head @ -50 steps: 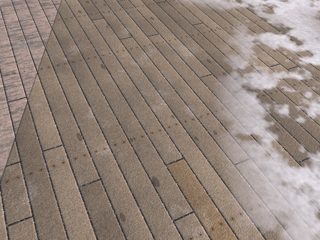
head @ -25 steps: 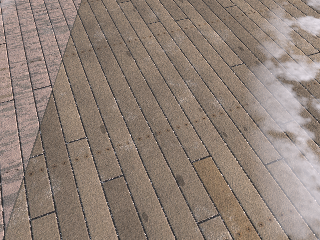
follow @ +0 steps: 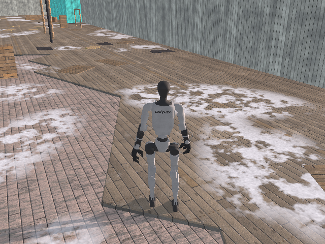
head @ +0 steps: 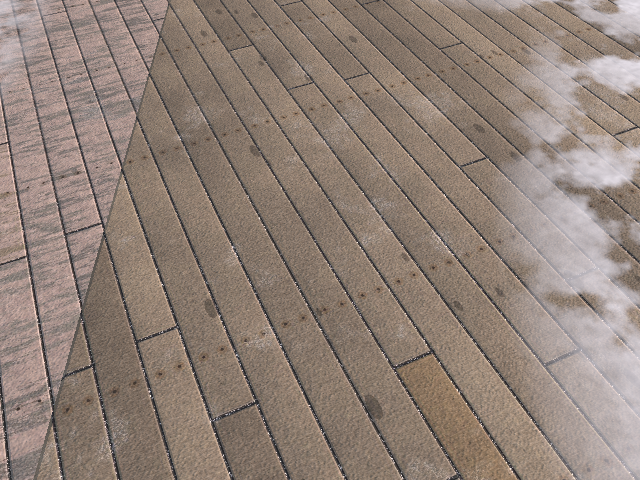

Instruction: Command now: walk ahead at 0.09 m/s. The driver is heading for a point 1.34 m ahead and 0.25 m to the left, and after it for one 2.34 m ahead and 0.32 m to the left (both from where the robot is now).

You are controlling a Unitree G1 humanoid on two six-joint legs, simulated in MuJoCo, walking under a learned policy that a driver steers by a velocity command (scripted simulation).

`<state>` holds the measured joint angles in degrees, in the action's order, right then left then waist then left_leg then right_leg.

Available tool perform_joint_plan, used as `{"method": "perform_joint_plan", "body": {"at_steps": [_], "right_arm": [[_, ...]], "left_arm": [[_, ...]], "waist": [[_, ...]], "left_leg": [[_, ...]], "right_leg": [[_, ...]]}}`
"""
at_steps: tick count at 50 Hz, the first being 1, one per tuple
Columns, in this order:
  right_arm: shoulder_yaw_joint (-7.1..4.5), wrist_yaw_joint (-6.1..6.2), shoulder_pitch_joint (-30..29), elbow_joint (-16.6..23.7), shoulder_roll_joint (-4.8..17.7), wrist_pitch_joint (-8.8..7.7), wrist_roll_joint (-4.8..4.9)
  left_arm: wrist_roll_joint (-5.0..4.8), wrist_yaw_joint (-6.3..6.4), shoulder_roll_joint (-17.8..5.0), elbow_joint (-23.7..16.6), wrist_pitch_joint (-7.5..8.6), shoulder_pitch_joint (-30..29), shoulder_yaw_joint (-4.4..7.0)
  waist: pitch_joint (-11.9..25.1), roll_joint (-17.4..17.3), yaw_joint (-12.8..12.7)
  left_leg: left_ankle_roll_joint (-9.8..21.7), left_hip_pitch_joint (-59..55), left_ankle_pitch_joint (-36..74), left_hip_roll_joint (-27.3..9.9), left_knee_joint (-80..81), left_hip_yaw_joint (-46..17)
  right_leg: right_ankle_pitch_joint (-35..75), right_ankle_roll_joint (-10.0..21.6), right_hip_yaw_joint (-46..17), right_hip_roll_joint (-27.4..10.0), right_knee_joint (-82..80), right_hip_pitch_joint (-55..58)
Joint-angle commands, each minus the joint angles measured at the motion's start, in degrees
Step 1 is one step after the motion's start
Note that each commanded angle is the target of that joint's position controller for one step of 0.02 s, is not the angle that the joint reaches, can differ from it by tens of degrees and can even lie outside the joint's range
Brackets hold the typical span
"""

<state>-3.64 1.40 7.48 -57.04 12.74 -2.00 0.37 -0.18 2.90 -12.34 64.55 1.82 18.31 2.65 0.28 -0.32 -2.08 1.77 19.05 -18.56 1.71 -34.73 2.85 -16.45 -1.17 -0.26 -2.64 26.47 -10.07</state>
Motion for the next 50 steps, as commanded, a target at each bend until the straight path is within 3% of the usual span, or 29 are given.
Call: {"method": "perform_joint_plan", "body": {"at_steps": [1, 3, 4, 5, 6, 7, 8, 11, 20, 33, 50], "right_arm": [[-0.10, -0.47, -0.95, 1.42, 1.15, -0.69, -0.67], [-1.13, 0.02, 2.52, 1.28, 7.49, 0.31, -0.27], [-0.42, -0.06, 0.70, 0.76, 6.96, 0.90, -0.08], [0.01, -0.46, -0.33, 1.19, 4.44, 1.10, 0.56], [0.22, -0.65, 0.44, 0.72, 4.33, 1.12, 0.19], [-0.04, -0.67, 0.56, 0.56, 5.92, 1.01, -0.33], [-0.20, -0.82, 0.60, 0.53, 6.60, 0.82, -0.22], [0.18, -0.67, 1.25, -0.26, 5.91, 0.87, -0.06], [0.38, -0.17, -0.22, -0.94, 5.72, 1.21, -0.10], [0.62, 0.29, 0.10, -1.73, 5.45, 1.54, -0.26], [1.11, 0.42, 1.89, -2.26, 5.02, 1.79, -0.11]], "left_arm": [[-0.61, -0.69, -5.80, -2.05, 1.28, -3.62, 0.28], [0.82, -0.73, -7.63, -1.70, 1.45, -0.32, 0.85], [0.57, -0.49, -1.93, -0.80, 1.32, 3.56, -0.39], [0.70, -0.22, -4.39, -0.58, 0.90, 1.80, -0.05], [0.15, -0.16, -7.13, -0.68, 0.60, 0.51, 0.63], [-0.22, 0.09, -6.37, -0.75, 0.34, 0.10, 0.48], [-0.06, 0.15, -5.70, -0.68, 0.04, 0.31, 0.24], [0.05, 0.12, -5.11, -0.49, -0.61, 0.03, 0.02], [0.15, 0.36, -5.02, 0.04, -1.73, -2.72, 0.38], [0.28, 0.52, -4.45, 0.78, -1.11, -1.94, 0.26], [0.30, 0.51, -2.98, 1.01, -0.42, 2.66, -0.26]], "waist": [[-2.14, 6.69, 3.03], [2.53, -0.38, 1.49], [4.61, -8.35, -1.17], [2.05, -4.90, 0.30], [0.90, -2.23, 1.05], [1.64, -1.46, 0.92], [1.80, -1.33, 1.05], [3.07, -1.62, 0.91], [-0.41, 0.07, 0.91], [-2.19, -0.14, 1.53], [-2.75, 0.58, 1.82]], "left_leg": [[0.09, -6.75, 10.00, -0.48, 13.61, -0.33], [1.32, -18.13, 35.65, -6.57, 10.71, -6.10], [4.90, -16.99, 32.88, -7.09, 8.82, -6.00], [5.57, -14.03, 29.82, -6.14, 9.31, -6.50], [4.98, -14.17, 29.72, -5.19, 9.35, -5.80], [4.65, -14.48, 31.07, -4.91, 8.87, -5.83], [4.69, -14.69, 34.15, -5.18, 8.55, -6.17], [4.78, -15.17, 37.18, -5.73, 8.28, -6.53], [3.99, -10.68, 23.61, -4.72, 11.30, -6.46], [3.35, -8.83, 10.28, -4.18, 14.00, -6.40], [2.89, -8.11, 8.71, -3.72, 13.68, -5.65]], "right_leg": [[14.22, 6.24, -5.77, -5.58, -5.36, -1.64], [12.32, 3.45, -2.24, -1.74, -0.40, -5.82], [7.64, 1.58, -0.16, -0.39, -3.62, -4.54], [8.03, 0.19, 0.67, 0.23, -3.04, -2.65], [9.07, 0.17, 1.08, 0.58, -1.57, -3.78], [10.36, 0.19, 1.33, 0.41, -0.60, -3.13], [12.13, -0.07, 1.16, 0.24, -0.14, -3.09], [11.90, -0.48, 0.91, -0.31, -0.49, -1.58], [8.15, -0.53, 1.25, -0.39, -3.22, 0.25], [4.32, -0.29, 1.53, -0.43, -4.59, -1.93], [3.60, 0.26, 1.46, -0.19, -5.07, -3.74]]}}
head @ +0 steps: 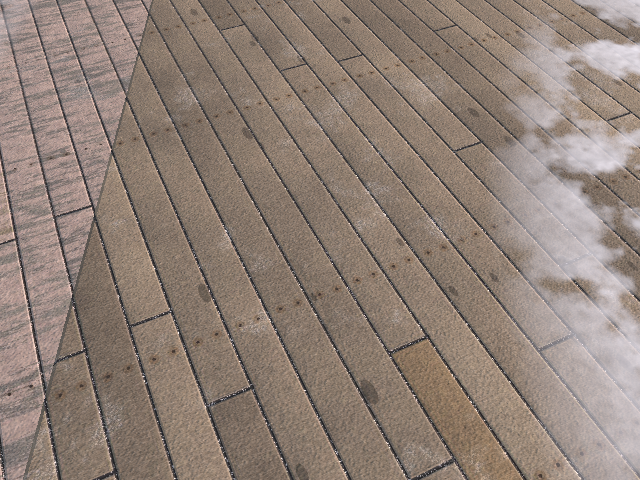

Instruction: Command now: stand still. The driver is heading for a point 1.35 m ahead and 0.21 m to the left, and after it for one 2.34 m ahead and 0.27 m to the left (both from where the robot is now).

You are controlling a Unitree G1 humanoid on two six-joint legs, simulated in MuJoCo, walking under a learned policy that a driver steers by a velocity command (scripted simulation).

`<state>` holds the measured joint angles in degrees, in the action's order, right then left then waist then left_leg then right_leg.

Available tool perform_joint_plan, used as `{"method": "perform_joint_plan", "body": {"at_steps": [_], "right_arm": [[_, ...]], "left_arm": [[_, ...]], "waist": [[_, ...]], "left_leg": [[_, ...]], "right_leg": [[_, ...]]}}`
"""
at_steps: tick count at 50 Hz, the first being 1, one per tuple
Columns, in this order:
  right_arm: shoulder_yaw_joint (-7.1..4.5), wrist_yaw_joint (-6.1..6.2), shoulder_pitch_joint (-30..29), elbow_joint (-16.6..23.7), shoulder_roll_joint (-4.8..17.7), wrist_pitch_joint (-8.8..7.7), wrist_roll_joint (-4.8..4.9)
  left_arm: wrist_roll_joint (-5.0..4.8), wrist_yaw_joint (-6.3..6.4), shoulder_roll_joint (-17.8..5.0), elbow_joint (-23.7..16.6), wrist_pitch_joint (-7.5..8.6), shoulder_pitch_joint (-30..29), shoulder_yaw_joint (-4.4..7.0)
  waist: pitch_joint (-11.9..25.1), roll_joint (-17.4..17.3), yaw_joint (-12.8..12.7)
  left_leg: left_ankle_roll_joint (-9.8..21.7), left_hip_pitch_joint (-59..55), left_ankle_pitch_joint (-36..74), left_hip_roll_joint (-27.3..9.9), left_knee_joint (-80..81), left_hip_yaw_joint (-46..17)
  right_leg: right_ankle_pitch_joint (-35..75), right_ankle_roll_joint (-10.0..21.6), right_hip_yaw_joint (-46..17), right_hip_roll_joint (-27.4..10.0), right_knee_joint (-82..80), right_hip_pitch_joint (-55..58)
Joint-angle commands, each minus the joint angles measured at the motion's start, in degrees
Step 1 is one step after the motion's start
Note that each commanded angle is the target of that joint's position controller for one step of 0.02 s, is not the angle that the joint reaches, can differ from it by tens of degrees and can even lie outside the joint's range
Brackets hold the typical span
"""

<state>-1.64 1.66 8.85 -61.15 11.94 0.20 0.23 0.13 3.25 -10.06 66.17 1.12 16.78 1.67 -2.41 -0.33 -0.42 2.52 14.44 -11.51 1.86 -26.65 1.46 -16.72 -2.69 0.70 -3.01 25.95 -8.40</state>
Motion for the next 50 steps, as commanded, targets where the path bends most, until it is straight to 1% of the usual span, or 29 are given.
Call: {"method": "perform_joint_plan", "body": {"at_steps": [1, 3, 4, 6, 8, 10, 12, 14, 15, 16, 17, 18, 20, 22, 23, 28, 33, 35, 36, 37, 38, 39, 40, 41, 42, 43, 44, 46, 50], "right_arm": [[-0.86, 0.18, 0.63, 1.81, 5.78, -0.41, 0.03], [-0.82, 0.19, 0.89, 1.74, 5.71, -0.41, 0.05], [-0.77, 0.24, 1.98, 1.18, 5.48, -0.34, 0.05], [-1.56, 0.39, 3.44, 0.79, 7.40, -0.17, 0.76], [-2.22, 0.18, 5.62, 0.84, 8.90, -0.85, 1.06], [-3.08, 0.12, 8.71, 0.45, 10.88, -1.86, 1.18], [-3.14, 0.07, 4.66, 2.23, 10.68, -2.71, 1.11], [-2.71, -0.37, -4.77, 5.39, 9.27, -2.71, 2.31], [-2.29, -0.58, -6.56, 6.28, 7.22, -2.78, 2.38], [-1.28, -1.19, -6.49, 7.03, 3.24, -3.26, 1.62], [-1.53, -1.15, -7.09, 8.86, 4.10, -4.12, 2.11], [-1.77, -1.19, -7.23, 8.54, 5.87, -4.90, 2.72], [-1.95, -1.96, -3.21, 6.46, 6.01, -5.71, 2.10], [-2.38, -2.34, -4.61, 6.47, 6.59, -6.08, 1.16], [-2.25, -2.61, -5.75, 6.71, 5.67, -6.03, 1.11], [-0.74, -3.45, -16.23, 10.72, 2.47, -5.82, 1.55], [-0.65, -4.72, -20.93, 13.95, 4.60, -6.15, 2.04], [-1.79, -4.88, -17.13, 13.84, 7.22, -6.49, 1.78], [-2.84, -4.60, -11.01, 12.46, 9.10, -6.49, 1.82], [-4.34, -4.12, -0.46, 9.33, 11.60, -6.21, 2.08], [-5.53, -3.35, 10.43, 6.99, 15.01, -5.76, 1.49], [-6.16, -3.41, 16.20, 5.50, 19.21, -5.53, 0.18], [-4.63, -3.43, 14.43, 5.11, 13.98, -5.51, 0.26], [-3.70, -3.43, 8.24, 5.93, 10.90, -5.85, 0.69], [-2.91, -3.57, 3.02, 7.32, 8.60, -6.36, 0.58], [-2.40, -3.94, 0.30, 7.38, 6.87, -6.82, -0.10], [-1.99, -4.21, -0.38, 6.85, 5.67, -7.26, -0.93], [-1.87, -4.03, 0.05, 5.81, 5.66, -7.31, -0.56], [-2.29, -2.33, 4.23, 4.52, 8.82, -7.23, -0.40]], "left_arm": [[-0.01, 0.15, -5.19, -0.63, 0.29, 4.39, 0.70], [-0.02, 0.15, -5.08, -0.72, 0.31, 4.75, 0.67], [-0.12, 0.17, -4.59, -0.16, 0.23, 6.06, 0.61], [-0.60, 0.41, -4.93, -0.95, 0.18, 5.92, 0.86], [-0.69, 0.26, -4.10, -2.72, 0.99, 4.39, 0.71], [-0.84, -0.56, -3.01, -3.76, 2.20, 3.83, 0.54], [-1.13, -1.46, -3.19, -3.72, 3.02, 5.31, 0.88], [-1.12, -1.66, -1.85, -1.60, 3.50, 11.62, 0.89], [-0.41, -1.50, -3.77, 0.20, 3.48, 16.04, 1.56], [-0.36, -1.39, -7.87, 1.07, 3.49, 22.19, 2.61], [0.04, -2.03, -13.34, 0.19, 4.19, 22.59, 3.55], [0.28, -2.04, -10.31, -1.19, 5.19, 18.75, 2.70], [-0.52, -2.71, -7.48, -3.27, 6.00, 13.53, 1.70], [-0.32, -2.98, -5.68, -4.25, 5.64, 12.80, 1.07], [-0.03, -2.89, -5.06, -4.18, 5.40, 14.10, 0.81], [0.20, -1.92, -8.09, -5.37, 4.62, 16.37, 1.16], [-0.91, -1.89, -9.64, -5.12, 4.50, 17.02, 2.14], [-0.81, -1.87, -11.09, -5.58, 4.17, 15.29, 2.78], [-0.61, -1.81, -11.63, -5.89, 3.75, 14.18, 3.05], [-0.35, -1.81, -11.36, -6.46, 3.33, 13.07, 2.93], [0.27, -1.99, -10.29, -8.09, 3.35, 12.04, 2.34], [-0.34, -2.97, -0.03, -9.00, 4.64, 19.45, -0.32], [-2.12, -3.23, -3.98, -8.82, 6.59, 14.57, 0.60], [-3.66, -3.18, -7.61, -11.27, 7.39, 8.35, 1.72], [-3.37, -2.63, -8.59, -12.22, 7.71, 4.78, 1.81], [-2.38, -2.05, -8.73, -12.38, 7.36, 3.27, 2.50], [-1.60, -1.88, -7.71, -12.44, 6.45, 4.66, 2.82], [-1.90, -1.72, -5.25, -12.43, 4.77, 6.26, 2.77], [-0.65, -1.76, -6.68, -16.38, 3.93, -2.97, 3.10]], "waist": [[-0.06, 0.61, 0.16], [-0.05, 0.65, 0.17], [1.24, 0.34, 0.15], [-0.54, -1.56, 0.55], [-3.34, -5.39, 1.43], [-1.94, -9.16, 1.79], [-2.02, -7.65, -0.95], [-3.60, -5.99, -6.67], [-3.62, -0.98, -7.86], [0.90, 11.82, -8.24], [-2.99, 18.26, -7.49], [-6.95, 11.16, -5.41], [-5.84, 6.26, -2.12], [-4.98, 4.69, -1.95], [-4.54, 5.39, -2.41], [-6.08, 6.21, -4.66], [-7.71, 7.26, -3.61], [-3.56, 8.79, -0.18], [0.96, 10.18, 3.31], [7.16, 9.94, 8.36], [14.67, 6.00, 12.48], [26.35, -12.44, 7.15], [25.47, -11.30, 8.78], [15.02, -9.59, 7.26], [10.59, -2.75, 5.12], [7.30, 0.05, 2.95], [6.45, -1.05, 0.60], [3.78, -3.19, -1.41], [-1.00, -2.14, -0.77]], "left_leg": [[2.12, -3.49, 1.85, -3.85, 5.52, -4.22], [2.08, -3.50, 2.27, -3.82, 5.36, -4.12], [2.27, -3.86, -4.46, -3.35, 5.72, -3.81], [3.91, -1.14, -24.54, -3.81, 6.72, -5.43], [7.15, -0.38, -35.87, -9.95, 11.23, -14.30], [11.17, -0.98, -38.52, -17.29, 16.63, -25.63], [11.42, 4.85, -34.97, -18.88, 17.74, -26.77], [6.86, 15.30, -28.17, -12.64, 13.75, -15.14], [3.88, 20.68, -22.17, -7.21, 3.45, -7.79], [0.33, 26.00, -16.14, -1.59, -18.00, 1.15], [0.85, 36.06, -18.80, -0.42, -26.84, 0.43], [1.58, 39.32, -14.84, -3.94, -34.25, -3.50], [2.18, 40.91, -5.78, -6.43, -37.51, -3.87], [1.48, 38.17, 0.09, -8.16, -33.16, -3.14], [0.89, 36.52, 2.08, -8.01, -31.11, -1.90], [-0.48, 27.88, 10.78, -5.32, -14.20, 2.50], [1.94, 23.12, 11.04, -4.37, -5.16, 2.46], [3.90, 15.62, 8.53, -1.96, -4.06, 3.62], [5.03, 7.58, 7.62, 0.05, -4.61, 4.98], [6.65, -5.75, 8.50, 1.19, -4.17, 5.43], [9.85, -25.15, 4.72, -8.49, -6.13, -6.01], [19.78, -43.64, -11.28, -24.48, 2.32, -37.48], [18.05, -40.20, -13.87, -24.06, 11.01, -45.93], [14.97, -31.94, -9.25, -22.20, 11.34, -35.84], [13.18, -21.98, -1.34, -20.57, 12.01, -27.54], [12.11, -13.20, 4.42, -18.60, 13.41, -21.67], [11.13, -7.72, 7.15, -16.57, 14.63, -17.58], [11.73, -2.10, 5.39, -14.89, 18.22, -13.47], [12.38, -0.57, 7.09, -14.72, 21.77, -9.89]], "right_leg": [[3.91, 1.82, 0.48, 0.19, -4.57, -5.44], [4.00, 1.88, 0.45, 0.23, -4.60, -5.50], [-0.70, 2.13, 1.37, 0.98, -4.10, -5.04], [-12.91, 3.75, 3.14, 2.68, 0.26, -8.40], [-15.52, 5.17, 3.57, 2.74, 6.50, -14.97], [-10.20, 6.31, 3.23, 2.17, 14.68, -16.05], [-10.76, 8.44, 0.94, 0.45, 16.99, -11.55], [-6.76, 10.69, 2.76, 1.60, 0.90, 2.69], [-5.73, 10.84, -1.10, 0.28, -4.18, 9.40], [-12.99, 12.66, -17.35, -11.13, -12.48, 16.34], [-25.33, 18.20, -35.37, -20.01, -19.58, 14.11], [-26.51, 18.33, -36.82, -20.64, -20.33, 11.42], [-14.47, 14.55, -25.86, -15.88, -19.27, 12.85], [-2.17, 12.35, -17.22, -12.98, -20.22, 12.24], [3.88, 12.04, -13.72, -11.58, -20.24, 11.85], [14.41, 11.82, -5.02, -8.46, -21.60, 6.63], [21.50, 11.44, -2.92, -11.75, -20.01, 11.37], [40.92, 10.17, -1.55, -12.57, -13.28, 14.73], [52.54, 9.31, -0.34, -12.14, -5.98, 15.05], [57.31, 7.75, 1.45, -9.88, 5.59, 11.50], [41.69, 6.01, 1.67, -7.48, 22.83, -3.43], [-4.40, 2.44, -1.03, 4.64, 45.74, -24.18], [-13.67, 3.92, -9.67, 4.75, 55.12, -29.93], [-10.48, 5.17, -7.99, 1.49, 57.43, -35.18], [-5.01, 5.92, -6.57, -1.91, 54.94, -32.91], [-1.79, 6.05, -5.53, -3.89, 51.79, -29.70], [0.39, 6.61, -6.09, -5.84, 49.31, -25.40], [0.40, 6.65, -5.56, -6.70, 45.49, -23.50], [9.16, 3.95, -4.19, -8.07, 33.52, -31.14]]}}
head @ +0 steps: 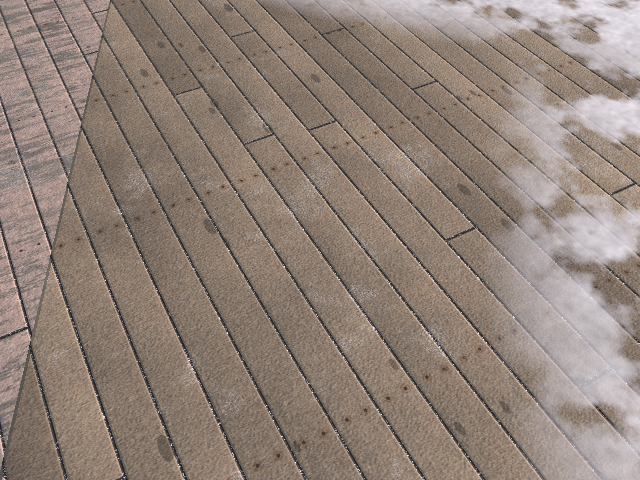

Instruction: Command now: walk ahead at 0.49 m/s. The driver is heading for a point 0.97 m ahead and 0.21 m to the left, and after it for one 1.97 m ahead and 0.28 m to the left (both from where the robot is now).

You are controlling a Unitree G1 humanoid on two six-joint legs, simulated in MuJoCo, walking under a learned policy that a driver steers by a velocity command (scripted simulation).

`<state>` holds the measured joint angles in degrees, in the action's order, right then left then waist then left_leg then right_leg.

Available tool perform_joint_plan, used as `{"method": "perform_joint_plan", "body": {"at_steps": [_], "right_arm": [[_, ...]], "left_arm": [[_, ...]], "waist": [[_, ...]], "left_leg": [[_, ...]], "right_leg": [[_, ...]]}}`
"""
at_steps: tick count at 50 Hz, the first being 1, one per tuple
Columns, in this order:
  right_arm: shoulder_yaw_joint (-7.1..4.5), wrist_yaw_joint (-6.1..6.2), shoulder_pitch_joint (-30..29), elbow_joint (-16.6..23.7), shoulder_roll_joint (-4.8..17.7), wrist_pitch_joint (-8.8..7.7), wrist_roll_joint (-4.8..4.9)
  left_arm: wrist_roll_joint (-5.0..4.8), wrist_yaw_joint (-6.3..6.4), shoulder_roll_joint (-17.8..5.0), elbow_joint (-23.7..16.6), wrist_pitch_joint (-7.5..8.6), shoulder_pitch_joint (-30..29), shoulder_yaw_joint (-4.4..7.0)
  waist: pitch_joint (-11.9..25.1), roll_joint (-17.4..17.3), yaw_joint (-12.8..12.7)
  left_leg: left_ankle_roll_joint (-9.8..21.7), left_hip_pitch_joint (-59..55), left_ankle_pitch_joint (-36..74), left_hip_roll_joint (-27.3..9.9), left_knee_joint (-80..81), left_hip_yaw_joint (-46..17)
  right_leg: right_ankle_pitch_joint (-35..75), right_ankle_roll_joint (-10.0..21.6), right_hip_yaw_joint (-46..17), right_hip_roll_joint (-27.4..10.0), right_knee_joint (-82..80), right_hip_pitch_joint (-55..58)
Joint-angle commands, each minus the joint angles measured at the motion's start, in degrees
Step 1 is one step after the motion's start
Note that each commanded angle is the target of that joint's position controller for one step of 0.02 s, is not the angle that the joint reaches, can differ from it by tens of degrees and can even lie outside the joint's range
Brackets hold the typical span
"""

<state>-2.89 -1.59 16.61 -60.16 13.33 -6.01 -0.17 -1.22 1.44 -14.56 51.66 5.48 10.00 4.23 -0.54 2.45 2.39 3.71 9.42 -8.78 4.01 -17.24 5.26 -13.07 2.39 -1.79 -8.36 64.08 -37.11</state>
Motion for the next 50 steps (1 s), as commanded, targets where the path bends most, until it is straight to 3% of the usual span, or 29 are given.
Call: {"method": "perform_joint_plan", "body": {"at_steps": [1, 5, 10, 12, 13, 14, 15, 16, 17, 18, 19, 20, 21, 23, 26, 32, 35, 38, 40, 41, 42, 43, 44, 45, 46, 47, 48, 49, 50], "right_arm": [[-1.11, 1.25, -2.50, 3.49, 7.83, -0.83, 0.08], [-1.26, 1.88, 2.16, 3.19, 9.05, -0.34, 0.81], [-1.82, 2.14, 7.37, 1.46, 9.99, 1.08, 1.44], [-2.23, 2.28, 6.47, 1.61, 10.81, 1.72, 1.40], [-2.33, 2.29, 5.04, 2.00, 11.17, 2.05, 1.34], [-1.85, 2.28, 4.34, 2.46, 9.86, 2.37, 1.09], [-0.82, 2.26, 4.99, 4.02, 7.70, 2.35, 0.02], [1.41, 1.67, 12.23, 4.28, -0.55, 0.99, 0.40], [0.13, 1.39, 8.98, 3.56, 5.46, -0.42, 2.14], [-0.74, 1.30, 3.43, 5.28, 8.53, -1.12, 3.50], [-0.86, 1.71, 0.38, 5.70, 8.66, -1.29, 2.99], [-1.31, 2.18, -1.12, 5.99, 7.75, -0.64, 2.22], [-1.54, 2.26, 0.59, 5.72, 6.93, 0.36, 2.29], [-1.51, 2.18, 2.34, 4.95, 4.62, 2.13, 2.53], [-1.89, 2.28, -1.76, 6.64, 4.29, 3.06, 2.08], [-1.70, 0.59, -11.28, 10.29, 3.25, 2.54, 1.26], [-1.06, -0.34, -16.92, 13.19, 2.21, 2.52, 1.17], [-0.92, -1.51, -20.12, 16.10, 2.16, 2.55, 1.44], [-1.73, -2.12, -18.01, 17.13, 3.70, 2.51, 1.23], [-2.59, -2.24, -13.39, 16.59, 5.34, 2.43, 1.29], [-4.03, -2.11, -5.53, 14.95, 8.23, 2.24, 1.46], [-5.77, -1.00, 1.84, 13.53, 12.03, 2.33, 1.14], [-6.97, 0.69, 2.99, 13.87, 18.71, 3.02, 0.05], [-5.93, 0.20, 2.28, 16.25, 18.86, 2.78, -1.07], [-5.17, 0.14, 2.18, 17.29, 15.30, 3.26, -1.22], [-4.63, 0.10, -2.13, 17.56, 12.66, 3.00, 0.20], [-4.01, 0.31, -5.20, 18.21, 10.42, 2.90, 1.53], [-3.78, 0.54, -7.10, 18.46, 9.57, 3.21, 1.59], [-3.93, 0.70, -8.02, 19.05, 10.39, 3.32, 0.40]], "left_arm": [[0.88, -0.19, -2.17, -2.65, -0.30, 1.43, 0.45], [0.39, -1.38, -1.06, -5.02, 0.30, -8.00, -0.45], [-0.18, -3.20, -2.24, -8.19, 0.73, -14.92, -0.76], [-0.23, -3.62, -4.05, -8.29, 0.97, -12.40, -0.14], [-0.14, -3.60, -5.69, -7.23, 1.09, -7.62, 0.72], [0.01, -3.31, -8.43, -4.17, 1.05, 2.27, 2.25], [0.77, -2.71, -13.16, -1.88, 0.88, 13.52, 3.61], [1.20, -3.20, -16.74, -0.37, 0.72, 16.54, 4.18], [1.03, -3.20, -10.76, -1.13, 0.85, 15.95, 2.55], [0.90, -2.89, -8.06, -2.04, 1.05, 10.82, 1.71], [1.24, -2.84, -6.79, -3.10, 1.22, 6.72, 1.09], [1.63, -2.99, -5.17, -2.98, 1.35, 3.33, 0.71], [2.22, -3.00, -4.48, -2.75, 1.72, 1.90, 0.52], [2.08, -2.95, -3.16, -1.67, 2.19, 2.40, 0.33], [2.34, -1.84, -5.47, -0.47, 2.32, 3.97, 1.08], [2.02, -0.23, -6.26, 0.21, 1.68, 6.44, 1.20], [1.56, 0.17, -7.03, 1.50, 0.83, 10.17, 1.56], [0.98, 0.27, -8.02, 1.86, -0.50, 11.52, 2.02], [0.75, 0.87, -9.66, 0.58, -1.55, 8.80, 2.36], [0.57, 1.27, -10.57, -0.07, -2.13, 7.83, 2.55], [0.38, 1.44, -11.31, -0.77, -2.50, 6.49, 2.58], [0.10, 1.34, -11.54, -1.59, -2.12, 5.46, 2.47], [3.12, 0.92, -4.58, -4.38, -0.64, 7.43, 0.59], [1.64, -0.30, -4.46, -5.73, 1.37, 12.92, -0.46], [-0.41, -0.78, -8.27, -6.30, 1.99, 5.95, 0.53], [-0.80, -0.56, -7.61, -7.49, 1.76, 3.10, 0.46], [0.43, 0.33, -7.47, -6.60, 0.99, 2.32, 0.68], [1.50, 1.14, -7.95, -7.12, -0.05, 1.19, 1.10], [1.30, 1.21, -8.05, -7.55, -1.15, 3.55, 1.33]], "waist": [[-3.10, -4.47, -2.96], [-3.69, -4.44, 0.19], [-4.88, -5.22, 1.90], [-3.14, -6.61, -0.49], [-0.06, -7.35, -3.54], [5.85, -6.73, -8.04], [14.95, -0.54, -11.29], [22.31, 15.14, -6.89], [21.86, 9.83, -8.90], [13.38, 6.85, -8.44], [9.10, 1.24, -6.94], [5.74, -0.86, -4.65], [5.07, 2.07, -2.61], [2.68, 1.80, -1.57], [-0.38, 0.10, -1.52], [-3.24, -0.37, -3.98], [-5.34, -0.99, -6.17], [-5.91, -0.43, -6.48], [-3.64, 1.99, -3.81], [-0.45, 3.60, -1.21], [4.10, 3.88, 2.83], [8.16, 1.40, 7.05], [14.37, -16.50, 2.69], [29.18, -14.63, 0.38], [27.92, -5.56, 3.51], [18.26, -3.53, 1.74], [12.76, 0.36, -0.17], [8.67, 0.25, -1.50], [8.19, -3.29, -3.78]], "left_leg": [[10.70, 3.48, 5.51, -16.42, 12.37, -12.65], [8.08, 0.93, 7.74, -14.17, 12.02, -7.90], [7.10, -10.56, 8.84, -18.51, 7.04, -8.83], [5.90, -13.33, 17.37, -19.60, 2.86, -8.78], [4.92, -13.40, 27.46, -18.59, -3.01, -7.41], [3.34, -10.28, 33.56, -15.48, -14.42, -4.91], [1.11, 2.11, 19.69, -11.98, -33.28, -2.03], [-2.10, 24.76, -18.96, -0.59, -52.72, -4.07], [-0.92, 31.30, -23.46, -2.74, -60.18, -12.76], [0.15, 34.98, -19.02, -5.47, -61.49, -12.31], [0.24, 32.08, -14.08, -8.55, -58.88, -11.45], [0.26, 30.18, -10.37, -10.43, -55.26, -10.81], [0.17, 26.21, -8.20, -12.16, -53.35, -11.67], [-0.20, 24.23, -6.75, -12.59, -50.66, -11.92], [-0.89, 29.97, 0.09, -12.27, -44.92, -13.27], [-1.32, 31.41, 14.70, -10.30, -27.51, -8.66], [-0.56, 33.98, 14.00, -10.05, -22.50, -6.20], [0.76, 35.24, 7.65, -8.80, -19.86, -3.00], [2.20, 27.83, 2.42, -4.63, -18.90, 1.53], [3.10, 21.37, 0.46, -1.95, -19.16, 3.18], [4.61, 11.10, 3.40, 0.26, -15.94, 3.11], [7.08, -3.12, 14.32, -0.81, -10.23, -1.46], [14.06, -22.66, 45.67, -16.09, -15.78, -21.89], [26.09, -35.37, 48.03, -28.09, -9.84, -47.66], [22.18, -31.71, 47.33, -24.26, -8.98, -38.60], [18.63, -23.19, 42.82, -21.05, -8.31, -29.83], [15.66, -14.69, 37.22, -17.90, -6.47, -25.68], [14.85, -5.71, 35.24, -15.99, -3.85, -23.92], [16.37, -0.47, 36.68, -16.32, -3.11, -23.68]], "right_leg": [[9.14, -1.46, -1.35, -2.55, -8.81, -3.42], [18.86, -1.74, 2.43, 1.05, -24.88, 0.24], [14.19, -0.10, 2.20, 2.89, -32.96, -1.57], [9.67, 1.59, 3.00, 4.46, -34.60, 3.08], [8.70, 2.81, 4.64, 6.40, -35.45, 10.19], [9.41, 4.58, 5.76, 8.02, -35.56, 23.35], [10.27, 8.41, -6.00, -2.32, -33.76, 42.00], [-2.94, 17.43, -35.33, -14.69, -42.34, 59.98], [-7.76, 15.59, -39.56, -14.47, -46.38, 59.67], [-3.72, 12.62, -29.71, -13.12, -46.64, 52.38], [7.46, 10.85, -21.29, -11.14, -47.00, 43.60], [8.11, 9.74, -16.07, -8.94, -49.81, 36.46], [8.47, 9.70, -13.13, -8.34, -51.81, 31.77], [9.61, 9.61, -7.60, -6.74, -55.01, 27.93], [13.26, 9.07, -1.77, -6.62, -57.21, 28.33], [16.63, 6.01, 8.99, -4.57, -58.46, 31.66], [19.04, 5.79, 11.05, -6.64, -57.05, 37.62], [26.83, 5.52, 12.81, -8.62, -52.73, 43.87], [50.43, 3.96, 14.91, -7.99, -44.56, 43.85], [60.41, 3.01, 15.23, -7.45, -37.49, 43.26], [61.61, 1.48, 15.40, -5.94, -27.35, 40.89], [49.29, -2.00, 15.87, -3.06, -13.26, 32.09], [-6.50, -5.97, 15.38, 5.61, 10.02, 11.12], [-28.11, -6.97, 0.12, 12.53, 24.14, -0.38], [-24.25, -5.50, -5.19, 8.78, 24.59, -1.15], [-19.13, -4.78, -3.78, 6.51, 18.66, -4.43], [-16.29, -5.19, -2.99, 4.16, 13.73, -3.28], [-13.76, -5.33, -2.22, 3.69, 10.82, 0.38], [-13.51, -5.88, -3.04, 3.35, 9.84, 3.92]]}}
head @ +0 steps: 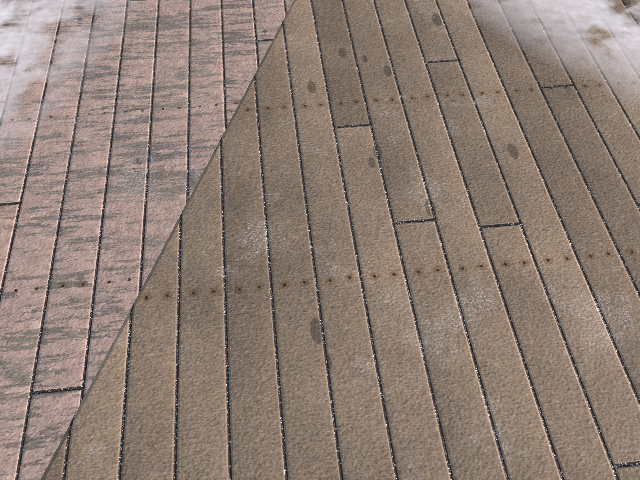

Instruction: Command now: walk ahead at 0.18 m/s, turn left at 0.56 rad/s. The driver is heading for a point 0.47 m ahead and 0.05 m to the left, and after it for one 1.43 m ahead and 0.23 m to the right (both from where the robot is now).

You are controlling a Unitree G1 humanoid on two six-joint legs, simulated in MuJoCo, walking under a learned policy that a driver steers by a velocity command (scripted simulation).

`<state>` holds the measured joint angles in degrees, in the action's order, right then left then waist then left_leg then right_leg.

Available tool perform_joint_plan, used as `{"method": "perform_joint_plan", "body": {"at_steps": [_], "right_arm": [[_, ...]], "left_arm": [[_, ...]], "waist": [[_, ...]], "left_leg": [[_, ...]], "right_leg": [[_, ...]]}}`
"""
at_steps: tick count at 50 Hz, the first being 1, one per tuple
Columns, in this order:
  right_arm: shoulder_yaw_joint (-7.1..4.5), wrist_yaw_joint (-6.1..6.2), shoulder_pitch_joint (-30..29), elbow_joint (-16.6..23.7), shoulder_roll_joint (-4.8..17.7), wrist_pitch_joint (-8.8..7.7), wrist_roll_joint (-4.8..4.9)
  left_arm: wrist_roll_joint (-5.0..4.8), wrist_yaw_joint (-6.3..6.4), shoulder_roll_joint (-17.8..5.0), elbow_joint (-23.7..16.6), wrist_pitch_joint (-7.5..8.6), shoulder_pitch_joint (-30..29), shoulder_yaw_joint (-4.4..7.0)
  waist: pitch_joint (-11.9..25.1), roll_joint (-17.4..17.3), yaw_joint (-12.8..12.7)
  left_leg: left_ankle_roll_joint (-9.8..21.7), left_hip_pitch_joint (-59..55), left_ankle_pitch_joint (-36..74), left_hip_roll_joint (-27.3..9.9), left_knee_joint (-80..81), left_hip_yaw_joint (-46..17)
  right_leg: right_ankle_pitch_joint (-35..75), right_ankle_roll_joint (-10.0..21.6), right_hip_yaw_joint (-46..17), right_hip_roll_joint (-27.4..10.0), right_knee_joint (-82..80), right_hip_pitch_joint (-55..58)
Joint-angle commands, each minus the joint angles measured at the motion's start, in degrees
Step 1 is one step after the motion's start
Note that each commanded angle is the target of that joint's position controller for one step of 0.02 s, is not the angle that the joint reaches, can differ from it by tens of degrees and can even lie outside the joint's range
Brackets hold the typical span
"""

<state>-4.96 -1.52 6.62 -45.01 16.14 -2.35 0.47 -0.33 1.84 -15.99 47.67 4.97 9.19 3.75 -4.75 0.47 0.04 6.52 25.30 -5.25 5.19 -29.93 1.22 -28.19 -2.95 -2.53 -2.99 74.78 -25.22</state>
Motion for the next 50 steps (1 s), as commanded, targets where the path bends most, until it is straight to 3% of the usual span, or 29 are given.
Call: {"method": "perform_joint_plan", "body": {"at_steps": [1, 4, 7, 10, 13, 15, 16, 17, 18, 19, 20, 21, 22, 23, 25, 28, 32, 34, 35, 36, 37, 38, 39, 40, 42, 44, 50], "right_arm": [[-1.97, 0.68, 1.13, 4.29, 7.66, -0.31, -0.51], [-2.58, 1.57, 2.08, 4.73, 9.41, 0.25, -0.22], [-2.74, 2.66, 1.65, 5.83, 10.05, 1.88, 0.28], [-2.48, 3.32, 1.00, 6.85, 9.52, 3.13, 0.35], [-2.28, 3.35, 1.28, 7.50, 9.20, 3.67, 0.21], [-1.95, 3.41, 0.36, 8.38, 8.72, 3.99, 0.59], [-1.65, 3.61, -0.29, 9.00, 8.04, 4.23, 0.90], [-0.83, 3.77, 1.64, 9.63, 5.39, 4.35, 0.46], [-0.38, 3.70, 6.51, 10.32, 2.90, 3.98, 0.29], [-1.70, 3.29, 5.98, 10.95, 8.17, 3.03, -0.31], [-2.87, 3.12, 5.93, 9.75, 11.54, 3.05, 0.14], [-3.10, 3.30, 5.96, 8.53, 11.11, 3.76, 0.42], [-2.87, 3.54, 6.00, 8.05, 9.77, 4.57, 0.36], [-2.39, 3.44, 5.70, 8.29, 7.99, 5.05, 0.38], [-1.45, 3.20, 4.26, 9.31, 5.22, 5.15, 0.66], [-0.21, 2.79, 1.59, 10.73, 2.94, 4.85, 0.16], [-0.32, 2.01, 2.29, 10.39, 3.84, 4.72, 0.26], [-0.36, 1.67, 4.88, 9.03, 3.69, 4.52, -0.16], [-0.54, 1.95, 5.61, 9.50, 5.60, 4.44, -0.75], [-1.32, 2.61, 5.71, 10.10, 10.29, 4.66, -1.45], [-0.08, 2.04, 3.16, 9.49, 6.40, 4.16, -2.25], [0.77, 1.63, -0.66, 10.49, 3.60, 3.41, -2.41], [1.02, 1.57, -1.39, 9.80, 2.73, 2.81, -2.33], [0.93, 1.50, -0.53, 9.48, 3.40, 2.31, -2.04], [1.05, 1.54, 1.19, 8.33, 3.66, 1.89, -1.68], [1.42, 1.63, 2.43, 7.66, 2.75, 1.87, -1.70], [1.34, 2.11, 2.89, 6.48, 2.49, 1.91, -1.19]], "left_arm": [[0.44, 0.88, -6.31, -3.62, -1.35, 5.73, 1.81], [0.96, 1.38, -4.50, -4.77, -2.02, 3.46, 1.33], [0.90, 1.39, -4.54, -6.08, -2.82, 0.82, 1.03], [0.52, 1.03, -5.08, -7.70, -3.29, -3.03, 1.00], [0.35, 0.38, -5.71, -8.77, -2.59, -3.93, 1.18], [0.19, -0.18, -5.99, -8.70, -1.75, -1.49, 1.51], [0.22, -0.43, -6.34, -8.12, -1.34, 0.91, 1.81], [1.10, -0.25, -9.58, -8.23, -1.28, 2.56, 2.64], [2.56, 0.17, -14.26, -9.38, -2.11, 0.20, 3.53], [3.52, -0.10, -12.18, -9.41, -2.28, 2.29, 3.34], [3.06, -0.03, -9.12, -10.53, -2.23, 1.21, 2.56], [2.19, 0.00, -7.17, -10.73, -2.46, -0.77, 2.12], [1.31, 0.04, -6.21, -11.06, -2.75, -1.82, 1.76], [0.95, 0.13, -6.37, -10.95, -3.05, -2.24, 1.61], [1.17, 0.15, -6.88, -10.72, -3.61, -1.53, 1.76], [0.91, 0.19, -7.80, -10.37, -4.17, -0.83, 2.13], [-0.16, -0.43, -8.98, -9.44, -4.51, 0.48, 2.30], [-0.84, -0.64, -7.46, -8.37, -4.52, 1.94, 1.57], [0.03, -0.96, -5.87, -7.84, -4.06, 3.95, 0.90], [2.54, -1.77, -2.58, -8.66, -3.27, 5.77, -0.23], [2.12, -1.37, -2.34, -9.84, -3.13, 2.16, -0.48], [1.61, -1.08, -4.76, -9.24, -3.34, 0.71, 0.06], [1.79, -0.98, -4.39, -8.70, -3.45, 0.03, 0.02], [2.05, -0.74, -4.63, -7.97, -3.76, 0.11, 0.06], [1.86, -0.70, -5.67, -7.40, -4.00, 2.17, 0.18], [1.40, -0.90, -5.15, -6.19, -3.75, 2.66, 0.15], [1.24, -0.63, -4.49, -3.55, -3.20, 3.37, 0.14]], "waist": [[11.83, -1.85, -2.32], [13.09, -2.60, -2.04], [15.30, -5.03, -1.35], [13.27, -7.25, 0.00], [11.93, -9.44, 0.55], [12.02, -10.12, -1.14], [11.70, -9.90, -2.63], [13.38, -4.80, -1.74], [12.44, 12.23, 2.92], [13.71, 16.66, 1.05], [12.95, 10.41, 0.60], [11.17, 6.75, 1.11], [10.08, 5.82, 1.20], [9.19, 6.08, 1.24], [8.78, 7.71, 0.73], [10.95, 10.69, -0.73], [10.94, 12.10, -1.33], [9.68, 10.01, 0.17], [11.29, 6.18, -0.51], [12.93, -8.15, -3.36], [11.37, -13.94, -1.94], [8.09, -10.47, -2.32], [7.57, -9.71, -2.48], [7.02, -9.35, -1.86], [5.32, -8.30, -2.08], [3.77, -4.96, -1.68], [5.34, -1.51, -1.28]], "left_leg": [[13.30, -13.28, 34.02, -16.70, 9.96, -18.07], [10.69, -10.61, 35.29, -13.74, 9.10, -15.22], [8.62, -10.03, 24.42, -12.83, 8.83, -16.54], [6.67, -8.34, 7.71, -11.73, 9.38, -19.95], [5.84, -9.93, 5.21, -11.69, 7.08, -24.35], [4.28, -11.56, 8.38, -11.01, 3.80, -26.89], [2.32, -10.28, 6.83, -9.26, 1.39, -26.60], [-0.65, -5.30, -4.07, -6.03, -5.67, -23.50], [-4.30, 7.00, -27.93, 4.03, -17.66, -12.48], [-6.85, 12.53, -33.94, 1.88, -31.32, -9.97], [-7.85, 12.25, -30.03, -0.23, -38.27, -11.01], [-8.93, 12.10, -26.30, -0.81, -40.74, -10.27], [-9.85, 12.00, -23.93, -1.10, -42.10, -9.84], [-10.49, 11.16, -21.98, -1.06, -42.30, -9.20], [-11.03, 8.60, -19.60, -1.12, -35.72, -6.23], [-11.02, 1.95, -20.15, -3.31, -21.94, -3.62], [-9.21, -7.19, -14.47, -3.65, -5.40, -0.47], [-6.41, -16.17, -3.18, -3.11, 9.58, 0.06], [-4.49, -23.22, 2.74, -7.99, 9.70, -6.22], [-0.07, -27.49, 16.40, -18.95, 7.40, -17.27], [5.82, -16.26, 8.25, -21.95, 10.18, -19.66], [4.50, -12.91, 0.54, -17.86, 11.12, -16.76], [1.48, -12.42, -3.65, -14.61, 10.27, -13.90], [-0.43, -11.87, -5.44, -12.71, 9.76, -12.26], [-2.08, -9.15, -8.65, -11.39, 10.29, -11.60], [-2.92, -9.48, -9.38, -10.20, 9.40, -10.51], [-2.64, -12.57, -1.55, -9.19, 6.88, -9.01]], "right_leg": [[1.52, -1.09, -2.07, -2.13, -4.00, -6.42], [6.19, -2.03, -0.53, -0.33, -14.53, -5.88], [12.23, -2.61, -1.35, 0.84, -21.22, -4.31], [14.48, -2.43, -2.17, 2.23, -27.71, -3.13], [12.27, -1.75, -2.68, 3.94, -34.60, -1.04], [14.49, -0.52, -2.41, 4.50, -43.84, 3.55], [20.94, 0.59, -1.92, 3.52, -51.73, 8.65], [26.33, 3.66, -8.17, -5.52, -53.73, 16.22], [44.56, 11.93, -21.35, -18.10, -53.67, 22.50], [48.18, 19.71, -30.82, -24.19, -55.49, 21.61], [46.06, 19.41, -25.18, -21.23, -54.47, 20.13], [43.53, 16.46, -18.24, -16.60, -53.40, 18.51], [41.01, 14.64, -14.35, -13.80, -53.30, 17.46], [40.96, 14.34, -11.96, -12.51, -53.67, 16.03], [39.72, 14.06, -7.46, -9.84, -54.65, 15.39], [39.72, 14.68, -5.52, -10.07, -54.06, 16.72], [35.56, 14.90, -6.72, -11.10, -52.81, 15.79], [29.72, 11.25, -5.45, -9.24, -50.97, 11.54], [22.54, 7.09, -4.03, -7.42, -48.43, 6.88], [7.41, 2.30, 2.51, -1.41, -39.80, 0.37], [1.11, 0.64, 1.96, -0.75, -41.42, 3.31], [5.78, 0.08, 1.75, -1.15, -42.18, 6.51], [12.59, 0.00, 2.16, -0.65, -45.14, 8.19], [16.89, -0.31, 2.03, -0.65, -46.37, 10.00], [19.51, -0.28, 1.51, -1.35, -47.61, 12.60], [18.94, 0.17, 1.92, -1.09, -48.00, 12.22], [21.99, -0.37, 1.93, -1.23, -48.65, 12.94]]}}
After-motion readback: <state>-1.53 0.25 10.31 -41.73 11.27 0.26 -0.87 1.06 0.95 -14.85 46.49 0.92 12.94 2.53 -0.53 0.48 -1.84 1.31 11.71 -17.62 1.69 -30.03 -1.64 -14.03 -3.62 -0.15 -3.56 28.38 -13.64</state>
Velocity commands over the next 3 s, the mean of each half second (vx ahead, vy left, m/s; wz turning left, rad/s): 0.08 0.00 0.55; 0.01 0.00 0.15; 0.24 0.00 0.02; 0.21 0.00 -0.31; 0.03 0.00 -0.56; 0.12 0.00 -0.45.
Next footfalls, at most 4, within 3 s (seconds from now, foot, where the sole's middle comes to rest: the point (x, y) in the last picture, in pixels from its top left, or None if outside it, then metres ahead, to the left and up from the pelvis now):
0.34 right None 0.20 -0.14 -0.76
0.70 left None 0.08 0.09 -0.76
1.76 left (241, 437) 0.49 0.18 -0.76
2.20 right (370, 450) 0.46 -0.07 -0.76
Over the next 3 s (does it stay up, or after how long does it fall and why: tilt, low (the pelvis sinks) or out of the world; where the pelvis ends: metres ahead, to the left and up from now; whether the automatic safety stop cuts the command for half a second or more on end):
stays up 0.45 0.03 0.02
